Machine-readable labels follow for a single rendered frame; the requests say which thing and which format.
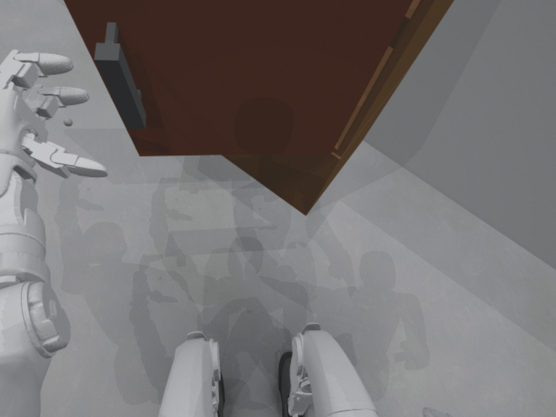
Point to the robot left forearm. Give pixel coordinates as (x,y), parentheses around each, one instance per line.
(22,231)

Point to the left robot hand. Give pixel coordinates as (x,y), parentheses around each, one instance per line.
(17,117)

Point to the handle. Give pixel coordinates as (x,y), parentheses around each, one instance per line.
(112,64)

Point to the right robot shin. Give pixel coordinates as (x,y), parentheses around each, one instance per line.
(300,392)

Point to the robot left thigh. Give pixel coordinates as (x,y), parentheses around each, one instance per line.
(195,369)

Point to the left robot upper arm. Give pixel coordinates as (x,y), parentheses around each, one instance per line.
(33,326)

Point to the cupboard door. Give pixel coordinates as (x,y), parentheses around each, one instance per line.
(244,77)

